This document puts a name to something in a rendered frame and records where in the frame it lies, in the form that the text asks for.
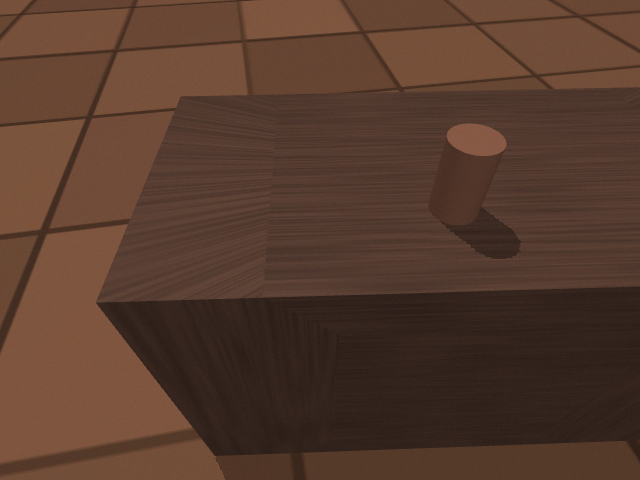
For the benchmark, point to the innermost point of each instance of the can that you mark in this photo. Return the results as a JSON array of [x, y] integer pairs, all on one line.
[[468, 163]]

